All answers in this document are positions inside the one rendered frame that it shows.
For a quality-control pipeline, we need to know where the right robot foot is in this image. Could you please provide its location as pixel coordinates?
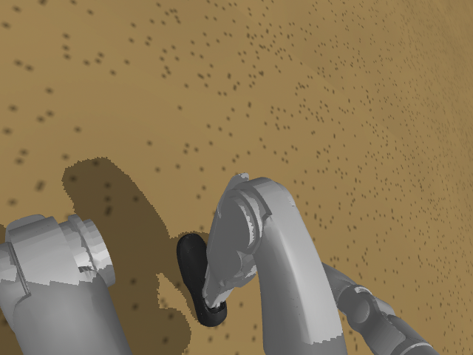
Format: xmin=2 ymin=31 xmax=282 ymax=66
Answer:
xmin=177 ymin=233 xmax=227 ymax=327

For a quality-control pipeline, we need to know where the right robot arm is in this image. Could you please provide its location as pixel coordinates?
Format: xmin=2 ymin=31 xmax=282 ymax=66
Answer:
xmin=338 ymin=285 xmax=440 ymax=355

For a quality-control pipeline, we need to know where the right robot hand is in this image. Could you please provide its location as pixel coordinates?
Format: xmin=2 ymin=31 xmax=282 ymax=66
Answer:
xmin=321 ymin=262 xmax=358 ymax=309

